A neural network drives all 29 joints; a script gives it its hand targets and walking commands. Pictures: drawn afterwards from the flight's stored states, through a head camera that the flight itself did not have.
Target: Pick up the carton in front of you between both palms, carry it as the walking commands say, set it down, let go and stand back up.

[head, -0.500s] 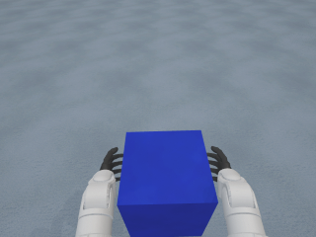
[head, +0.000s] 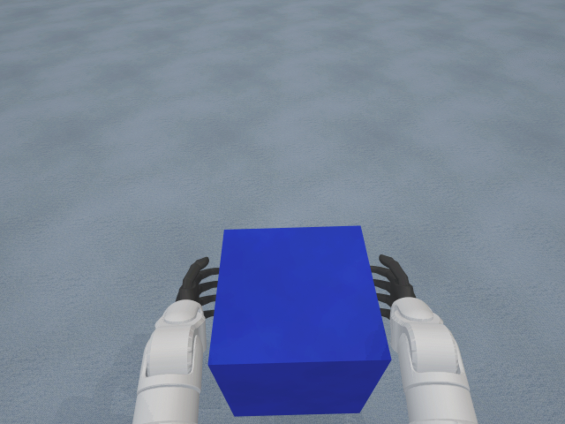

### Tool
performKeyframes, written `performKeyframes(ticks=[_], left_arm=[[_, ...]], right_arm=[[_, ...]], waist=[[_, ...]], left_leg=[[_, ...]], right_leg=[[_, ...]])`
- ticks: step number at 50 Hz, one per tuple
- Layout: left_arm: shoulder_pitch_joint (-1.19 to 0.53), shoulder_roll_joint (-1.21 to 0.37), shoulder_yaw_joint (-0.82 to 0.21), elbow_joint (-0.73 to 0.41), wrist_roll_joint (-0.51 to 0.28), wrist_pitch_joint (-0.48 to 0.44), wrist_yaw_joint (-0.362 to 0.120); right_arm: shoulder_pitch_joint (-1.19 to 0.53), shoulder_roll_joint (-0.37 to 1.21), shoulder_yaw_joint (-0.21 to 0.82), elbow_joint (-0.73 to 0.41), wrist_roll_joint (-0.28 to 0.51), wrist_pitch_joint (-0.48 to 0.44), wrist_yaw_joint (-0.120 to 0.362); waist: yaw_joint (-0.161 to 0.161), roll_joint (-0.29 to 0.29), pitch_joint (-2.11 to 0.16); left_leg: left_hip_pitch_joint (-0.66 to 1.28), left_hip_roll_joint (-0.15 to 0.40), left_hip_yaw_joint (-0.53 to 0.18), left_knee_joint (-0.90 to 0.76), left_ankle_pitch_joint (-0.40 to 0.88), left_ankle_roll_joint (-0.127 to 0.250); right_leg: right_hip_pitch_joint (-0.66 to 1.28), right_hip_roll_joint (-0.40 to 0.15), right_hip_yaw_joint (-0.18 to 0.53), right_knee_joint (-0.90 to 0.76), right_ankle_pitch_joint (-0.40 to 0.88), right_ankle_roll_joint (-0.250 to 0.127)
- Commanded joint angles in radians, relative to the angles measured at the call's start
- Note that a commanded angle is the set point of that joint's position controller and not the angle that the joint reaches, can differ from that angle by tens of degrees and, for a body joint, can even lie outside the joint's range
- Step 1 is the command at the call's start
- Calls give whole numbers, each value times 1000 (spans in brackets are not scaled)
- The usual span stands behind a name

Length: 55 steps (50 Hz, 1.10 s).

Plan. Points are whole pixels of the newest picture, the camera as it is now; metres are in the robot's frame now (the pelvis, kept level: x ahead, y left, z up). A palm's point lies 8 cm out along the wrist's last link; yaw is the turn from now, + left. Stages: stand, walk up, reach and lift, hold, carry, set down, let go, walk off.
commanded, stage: carry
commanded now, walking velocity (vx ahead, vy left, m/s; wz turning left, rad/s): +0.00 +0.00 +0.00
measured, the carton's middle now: (294, 325) +0.30 +0.00 -0.04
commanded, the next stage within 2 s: hold in 0.26 s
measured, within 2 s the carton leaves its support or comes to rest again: neither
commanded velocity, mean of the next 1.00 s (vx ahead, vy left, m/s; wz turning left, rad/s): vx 0.00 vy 0.00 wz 0.00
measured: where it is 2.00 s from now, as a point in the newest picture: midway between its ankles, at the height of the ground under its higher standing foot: outside the picture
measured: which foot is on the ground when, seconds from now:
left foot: down 0.00-1.00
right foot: down 0.00-1.00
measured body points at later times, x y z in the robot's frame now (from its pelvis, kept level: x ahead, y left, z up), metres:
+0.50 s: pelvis -0.01 -0.01 +0.01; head -0.02 -0.02 +0.46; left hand +0.25 +0.19 +0.03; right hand +0.31 -0.10 +0.03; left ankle -0.06 +0.08 -0.73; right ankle +0.09 -0.16 -0.73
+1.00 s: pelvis -0.01 -0.08 +0.00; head +0.00 -0.10 +0.45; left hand +0.28 +0.17 +0.03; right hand +0.36 -0.13 +0.02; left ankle -0.05 +0.08 -0.73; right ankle +0.09 -0.16 -0.73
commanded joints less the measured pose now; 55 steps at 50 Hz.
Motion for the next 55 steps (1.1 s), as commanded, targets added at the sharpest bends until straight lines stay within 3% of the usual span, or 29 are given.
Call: performKeyframes(ticks=[1, 13, 14, 15, 16, 17, 18, 19, 22, 23, 24, 27, 30, 36, 39, 42, 47, 52, 55], left_arm=[[-442, -890, -558, -63, -247, -35, -226], [-448, -896, -560, -63, -249, -34, -227], [-374, -938, -527, -6, -226, -57, -230], [-353, -884, -506, -24, -199, -91, -217], [-337, -861, -474, -10, -176, -105, -204], [-333, -851, -452, -3, -162, -114, -194], [-348, -852, -453, 1, -164, -122, -189], [-356, -858, -456, 4, -170, -132, -184], [-437, -897, -520, -13, -212, -128, -210], [-448, -906, -531, -6, -219, -125, -218], [-479, -911, -549, -8, -228, -120, -232], [-508, -919, -555, 15, -243, -109, -264], [-519, -920, -532, 52, -231, -102, -278], [-527, -929, -469, 100, -205, -104, -286], [-602, -889, -400, 159, -164, -122, -302], [-729, -866, -317, 261, -112, -158, -329], [-897, -797, -99, 455, 10, -227, -336], [-892, -662, 98, 576, 140, -289, -276], [-884, -622, 127, 587, 153, -359, -252]], right_arm=[[-446, 879, 553, -60, 245, -35, 220], [-453, 884, 551, -59, 247, -35, 223], [-340, 886, 536, -86, 229, -36, 224], [-372, 839, 536, -143, 235, -56, 227], [-403, 845, 555, -145, 239, -64, 230], [-438, 832, 571, -148, 247, -71, 239], [-450, 841, 589, -140, 254, -77, 244], [-460, 826, 597, -137, 255, -84, 247], [-430, 866, 582, -88, 236, -91, 242], [-415, 867, 568, -66, 225, -92, 240], [-405, 881, 551, -48, 212, -93, 238], [-393, 900, 508, 6, 182, -90, 231], [-422, 914, 494, 29, 175, -84, 237], [-507, 944, 518, 39, 196, -75, 263], [-605, 988, 508, 90, 201, -75, 268], [-714, 1022, 436, 201, 175, -93, 268], [-843, 943, 189, 398, 58, -147, 224], [-846, 739, -39, 469, -79, -222, 168], [-843, 672, -66, 472, -108, -297, 156]], waist=[[-1, -1, -237], [-1, 1, -230], [-42, 170, -51], [-7, 142, -86], [18, 80, -123], [39, 85, -145], [47, 47, -154], [54, 63, -165], [-7, 37, -154], [-21, 61, -153], [-46, 44, -137], [-62, 29, -116], [-52, 27, -98], [-3, -8, -114], [36, -37, -97], [47, -41, -81], [10, -22, -45], [-14, -3, -38], [-14, -7, -103]], left_leg=[[-45, 116, -95, -123, 277, 0], [-46, 118, -96, -122, 294, 2], [-206, -32, -316, -272, 541, 12], [-151, -34, -338, -264, 648, 18], [-1, -50, -339, -230, 765, 1], [71, -68, -322, -236, 709, -9], [98, -75, -317, -237, 695, -14], [119, -81, -313, -255, 601, -15], [139, -87, -300, -246, 589, -38], [150, -91, -293, -257, 526, -41], [118, -93, -292, -258, 511, -49], [60, -107, -283, -270, 436, -58], [0, -118, -277, -292, 341, -53], [-68, -136, -263, -302, 235, -27], [-123, -141, -250, -292, 119, 2], [-181, -137, -245, -253, 27, 22], [-278, -133, -245, -143, -26, 28], [-426, -146, -247, -49, 0, 13], [-534, -162, -234, 18, 45, -2]], right_leg=[[209, -59, 70, -19, 176, -12], [204, -58, 66, -19, 172, -7], [566, 248, 205, -4, 253, -24], [550, 221, 238, -32, 294, -10], [483, 223, 240, -58, 338, -3], [453, 225, 243, -77, 308, -4], [449, 233, 236, -83, 307, 2], [463, 231, 232, -88, 280, 7], [439, 251, 220, -114, 213, 10], [434, 250, 217, -122, 182, 6], [440, 256, 215, -132, 162, 4], [482, 249, 219, -154, 150, -5], [524, 240, 217, -163, 130, -2], [586, 211, 227, -179, 93, 14], [583, 193, 241, -179, -11, 27], [553, 183, 258, -165, -156, 29], [459, 171, 291, -125, -287, 26], [311, 186, 267, -17, -208, 26], [223, 202, 245, 70, -98, 28]])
